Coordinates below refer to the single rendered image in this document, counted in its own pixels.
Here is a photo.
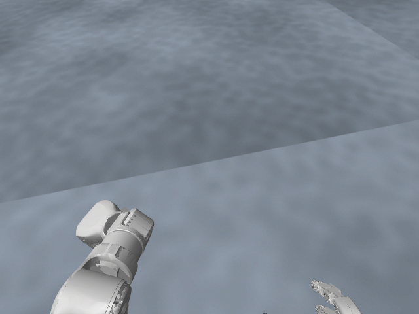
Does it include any right robot hand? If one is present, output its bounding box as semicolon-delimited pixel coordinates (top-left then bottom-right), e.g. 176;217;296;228
311;280;362;314

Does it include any left robot hand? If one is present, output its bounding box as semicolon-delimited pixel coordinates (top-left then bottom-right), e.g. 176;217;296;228
76;200;121;248

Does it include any left robot arm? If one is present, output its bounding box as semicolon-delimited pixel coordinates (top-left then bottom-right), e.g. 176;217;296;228
50;208;154;314

